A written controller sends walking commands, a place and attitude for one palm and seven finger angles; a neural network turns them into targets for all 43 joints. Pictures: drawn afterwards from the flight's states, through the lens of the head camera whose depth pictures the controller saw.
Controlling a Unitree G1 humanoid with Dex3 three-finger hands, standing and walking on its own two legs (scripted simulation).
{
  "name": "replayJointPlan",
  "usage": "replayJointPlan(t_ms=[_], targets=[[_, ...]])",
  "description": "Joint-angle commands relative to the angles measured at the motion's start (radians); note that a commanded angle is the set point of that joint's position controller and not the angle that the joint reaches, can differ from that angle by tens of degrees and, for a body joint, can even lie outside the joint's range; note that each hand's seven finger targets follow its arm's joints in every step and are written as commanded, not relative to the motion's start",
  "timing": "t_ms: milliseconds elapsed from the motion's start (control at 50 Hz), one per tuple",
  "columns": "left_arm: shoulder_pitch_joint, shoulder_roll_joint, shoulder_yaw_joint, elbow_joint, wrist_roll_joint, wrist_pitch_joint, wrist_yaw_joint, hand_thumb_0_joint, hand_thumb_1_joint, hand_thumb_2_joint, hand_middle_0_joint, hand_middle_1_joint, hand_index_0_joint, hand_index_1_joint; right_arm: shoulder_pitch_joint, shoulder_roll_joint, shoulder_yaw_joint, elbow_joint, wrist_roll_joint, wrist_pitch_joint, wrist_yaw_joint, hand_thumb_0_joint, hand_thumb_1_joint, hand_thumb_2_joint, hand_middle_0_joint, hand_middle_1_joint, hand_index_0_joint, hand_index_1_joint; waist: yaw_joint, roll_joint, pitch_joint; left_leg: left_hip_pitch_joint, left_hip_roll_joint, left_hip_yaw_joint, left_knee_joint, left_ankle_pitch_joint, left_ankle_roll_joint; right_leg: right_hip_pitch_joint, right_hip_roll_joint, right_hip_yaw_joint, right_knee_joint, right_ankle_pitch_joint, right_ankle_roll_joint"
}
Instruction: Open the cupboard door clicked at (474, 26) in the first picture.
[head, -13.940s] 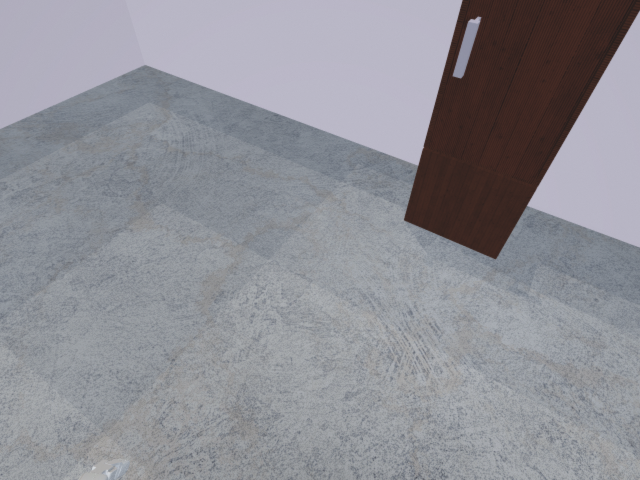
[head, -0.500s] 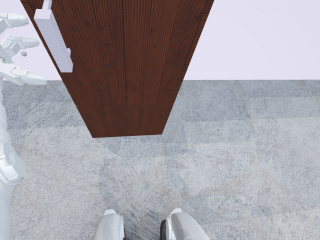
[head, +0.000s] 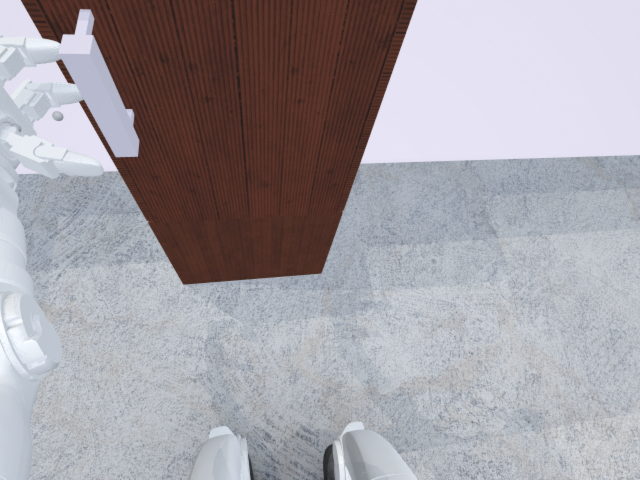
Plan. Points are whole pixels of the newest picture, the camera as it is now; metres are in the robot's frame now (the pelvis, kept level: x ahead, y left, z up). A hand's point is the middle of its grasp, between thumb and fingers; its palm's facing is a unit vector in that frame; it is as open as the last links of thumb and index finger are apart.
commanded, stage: slide the fingers in behind the handle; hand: left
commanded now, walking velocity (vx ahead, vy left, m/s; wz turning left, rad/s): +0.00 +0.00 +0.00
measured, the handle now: (108, 89) +0.56 +0.20 +0.09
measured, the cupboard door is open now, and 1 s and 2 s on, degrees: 0 0 0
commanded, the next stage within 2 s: close the thumb around the handle in 1.30 s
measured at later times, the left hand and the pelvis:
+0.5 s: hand (87, 118) +0.51 +0.22 +0.10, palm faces +0.01 -1.00 -0.01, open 14.0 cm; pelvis +0.00 +0.00 +0.00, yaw +1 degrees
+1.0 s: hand (122, 117) +0.51 +0.18 +0.10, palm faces +0.04 -1.00 -0.02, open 14.0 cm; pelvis -0.01 -0.01 +0.00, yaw +1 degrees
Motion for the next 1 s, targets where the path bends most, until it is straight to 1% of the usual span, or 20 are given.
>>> replayJointPlan(t_ms=[0, 20, 80, 160, 220, 260, 320, 340, 360, 440, 480, 500, 580, 640, 720, 800, 880, 920, 960, 980], targets=[[-0.405, 0.305, 0.036, -0.213, -0.014, -0.061, 0.037, 0.000, -0.500, 0.300, -0.300, -1.200, -0.300, -1.200, 0.160, -0.198, -0.071, -0.046, 0.004, -0.011, -0.011, 0.000, -0.900, -0.900, 0.200, 0.300, 0.200, 0.300, 0.015, 0.168, -0.448, 0.437, -0.053, -0.047, -0.089, 0.386, 0.024, 0.115, 0.053, 0.013, -0.088, 0.331, -0.024], [-0.433, 0.304, 0.031, -0.234, -0.010, -0.068, 0.045, 0.000, -0.500, 0.300, -0.300, -1.200, -0.300, -1.200, 0.157, -0.196, -0.072, -0.046, 0.005, -0.012, -0.011, 0.000, -0.900, -0.900, 0.200, 0.300, 0.200, 0.300, 0.008, 0.168, -0.444, 0.438, -0.052, -0.048, -0.093, 0.378, 0.024, 0.116, 0.052, 0.013, -0.089, 0.326, -0.023], [-0.421, 0.292, 0.035, -0.273, -0.013, -0.095, 0.054, 0.000, -0.500, 0.300, -0.300, -1.200, -0.300, -1.200, 0.152, -0.195, -0.076, -0.049, 0.003, -0.017, -0.009, 0.000, -0.900, -0.900, 0.200, 0.300, 0.200, 0.300, 0.024, 0.220, -0.504, 0.504, -0.052, -0.055, -0.089, 0.432, 0.015, 0.116, 0.054, 0.011, -0.078, 0.349, -0.031], [-0.403, 0.194, -0.028, -0.240, -0.028, -0.088, 0.042, 0.000, -0.500, 0.300, -0.300, -1.200, -0.300, -1.200, 0.144, -0.192, -0.078, -0.040, 0.005, -0.019, -0.007, 0.000, -0.900, -0.900, 0.200, 0.300, 0.200, 0.300, 0.005, 0.198, -0.471, 0.524, -0.048, -0.059, -0.092, 0.433, 0.012, 0.079, 0.054, 0.003, -0.086, 0.335, -0.029], [-0.425, 0.160, -0.055, -0.194, -0.029, -0.060, 0.044, 0.000, -0.500, 0.300, -0.300, -1.200, -0.300, -1.200, 0.144, -0.196, -0.077, -0.031, 0.005, -0.021, -0.008, 0.000, -0.900, -0.900, 0.200, 0.300, 0.200, 0.300, -0.010, 0.165, -0.411, 0.485, -0.049, -0.063, -0.104, 0.364, 0.015, 0.056, 0.052, -0.002, -0.096, 0.284, -0.029], [-0.432, 0.191, -0.029, -0.204, -0.030, -0.060, 0.051, 0.000, -0.500, 0.300, -0.300, -1.200, -0.300, -1.200, 0.146, -0.199, -0.077, -0.035, 0.004, -0.023, -0.011, 0.000, -0.900, -0.900, 0.200, 0.300, 0.200, 0.300, 0.000, 0.165, -0.443, 0.489, -0.051, -0.064, -0.101, 0.384, 0.015, 0.076, 0.050, 0.002, -0.090, 0.305, -0.029], [-0.472, 0.129, -0.068, -0.256, -0.028, -0.080, 0.070, 0.000, -0.500, 0.300, -0.300, -1.200, -0.300, -1.200, 0.139, -0.186, -0.080, -0.032, -0.001, -0.032, -0.007, 0.000, -0.900, -0.900, 0.200, 0.300, 0.200, 0.300, -0.007, 0.198, -0.467, 0.530, -0.051, -0.070, -0.095, 0.405, 0.011, 0.049, 0.049, 0.001, -0.085, 0.299, -0.030], [-0.465, 0.138, -0.052, -0.272, -0.030, -0.094, 0.079, 0.000, -0.500, 0.300, -0.300, -1.200, -0.300, -1.200, 0.146, -0.186, -0.081, -0.031, -0.004, -0.036, -0.006, 0.000, -0.900, -0.900, 0.200, 0.300, 0.200, 0.300, 0.000, 0.191, -0.483, 0.551, -0.048, -0.076, -0.091, 0.433, 0.010, 0.047, 0.051, -0.003, -0.079, 0.307, -0.034], [-0.466, 0.128, -0.059, -0.281, -0.028, -0.102, 0.085, 0.000, -0.500, 0.300, -0.300, -1.200, -0.300, -1.200, 0.140, -0.184, -0.081, -0.029, -0.004, -0.036, -0.003, 0.000, -0.900, -0.900, 0.200, 0.300, 0.200, 0.300, 0.004, 0.222, -0.495, 0.565, -0.048, -0.076, -0.091, 0.449, 0.004, 0.045, 0.050, -0.002, -0.076, 0.313, -0.033], [-0.426, 0.100, -0.058, -0.251, -0.027, -0.102, 0.113, 0.000, -0.500, 0.300, -0.300, -1.200, -0.300, -1.200, 0.139, -0.181, -0.082, -0.031, -0.005, -0.036, 0.005, 0.000, -0.900, -0.900, 0.200, 0.300, 0.200, 0.300, 0.011, 0.173, -0.476, 0.530, -0.052, -0.073, -0.094, 0.432, 0.008, 0.069, 0.052, -0.004, -0.076, 0.315, -0.034], [-0.443, 0.080, -0.077, -0.225, -0.016, -0.086, 0.128, 0.000, -0.500, 0.300, -0.300, -1.200, -0.300, -1.200, 0.134, -0.179, -0.081, -0.028, -0.003, -0.036, 0.007, 0.000, -0.900, -0.900, 0.200, 0.300, 0.200, 0.300, 0.001, 0.153, -0.445, 0.497, -0.054, -0.068, -0.101, 0.380, 0.011, 0.065, 0.048, -0.003, -0.083, 0.294, -0.028], [-0.428, 0.128, -0.039, -0.231, -0.009, -0.084, 0.138, 0.000, -0.500, 0.300, -0.300, -1.200, -0.300, -1.200, 0.137, -0.184, -0.083, -0.032, -0.004, -0.034, 0.007, 0.000, -0.900, -0.900, 0.200, 0.300, 0.200, 0.300, 0.018, 0.151, -0.450, 0.484, -0.054, -0.067, -0.103, 0.377, 0.010, 0.084, 0.047, -0.002, -0.081, 0.296, -0.030], [-0.453, 0.091, -0.064, -0.275, 0.000, -0.102, 0.167, 0.000, -0.500, 0.300, -0.300, -1.200, -0.300, -1.200, 0.131, -0.171, -0.081, -0.039, -0.005, -0.037, 0.011, 0.000, -0.900, -0.900, 0.200, 0.300, 0.200, 0.300, 0.014, 0.169, -0.479, 0.508, -0.057, -0.061, -0.099, 0.402, 0.009, 0.093, 0.048, 0.003, -0.077, 0.322, -0.029], [-0.448, 0.110, -0.043, -0.239, 0.001, -0.112, 0.180, 0.000, -0.500, 0.300, -0.300, -1.200, -0.300, -1.200, 0.136, -0.174, -0.080, -0.036, -0.005, -0.039, 0.009, 0.000, -0.900, -0.900, 0.200, 0.300, 0.200, 0.300, 0.008, 0.099, -0.445, 0.445, -0.061, -0.056, -0.099, 0.357, 0.018, 0.123, 0.049, 0.010, -0.081, 0.316, -0.028], [-0.446, 0.074, -0.073, -0.239, 0.011, -0.115, 0.184, 0.000, -0.500, 0.300, -0.300, -1.200, -0.300, -1.200, 0.131, -0.169, -0.083, -0.035, -0.004, -0.045, 0.013, 0.000, -0.900, -0.900, 0.200, 0.300, 0.200, 0.300, 0.013, 0.141, -0.461, 0.448, -0.065, -0.046, -0.101, 0.334, 0.015, 0.122, 0.045, 0.017, -0.084, 0.307, -0.027], [-0.448, 0.109, -0.046, -0.200, 0.008, -0.103, 0.184, 0.000, -0.500, 0.300, -0.300, -1.200, -0.300, -1.200, 0.136, -0.173, -0.082, -0.031, -0.002, -0.045, 0.008, 0.000, -0.900, -0.900, 0.200, 0.300, 0.200, 0.300, 0.009, 0.079, -0.447, 0.382, -0.069, -0.036, -0.099, 0.296, 0.025, 0.166, 0.043, 0.029, -0.091, 0.310, -0.021], [-0.474, 0.079, -0.075, -0.213, 0.008, -0.104, 0.183, 0.000, -0.500, 0.300, -0.300, -1.200, -0.300, -1.200, 0.134, -0.167, -0.080, -0.030, -0.002, -0.050, 0.006, 0.000, -0.900, -0.900, 0.200, 0.300, 0.200, 0.300, 0.001, 0.108, -0.453, 0.385, -0.073, -0.032, -0.096, 0.294, 0.026, 0.159, 0.040, 0.034, -0.092, 0.319, -0.021], [-0.487, 0.100, -0.060, -0.239, 0.007, -0.115, 0.186, 0.000, -0.500, 0.300, -0.300, -1.200, -0.300, -1.200, 0.133, -0.170, -0.083, -0.028, -0.003, -0.053, 0.006, 0.000, -0.900, -0.900, 0.200, 0.300, 0.200, 0.300, 0.003, 0.109, -0.465, 0.388, -0.072, -0.029, -0.092, 0.293, 0.027, 0.165, 0.040, 0.037, -0.093, 0.318, -0.020], [-0.458, 0.162, -0.013, -0.247, 0.010, -0.128, 0.187, 0.000, -0.500, 0.300, -0.300, -1.200, -0.300, -1.200, 0.139, -0.173, -0.082, -0.033, -0.003, -0.050, 0.002, 0.000, -0.900, -0.900, 0.200, 0.300, 0.200, 0.300, 0.026, 0.121, -0.518, 0.397, -0.074, -0.030, -0.089, 0.339, 0.026, 0.208, 0.041, 0.041, -0.079, 0.369, -0.023], [-0.456, 0.133, -0.031, -0.239, 0.006, -0.125, 0.186, 0.000, -0.500, 0.300, -0.300, -1.200, -0.300, -1.200, 0.134, -0.168, -0.082, -0.032, -0.001, -0.050, 0.002, 0.000, -0.900, -0.900, 0.200, 0.300, 0.200, 0.300, 0.017, 0.120, -0.504, 0.396, -0.075, -0.026, -0.088, 0.340, 0.027, 0.203, 0.040, 0.041, -0.082, 0.375, -0.021]])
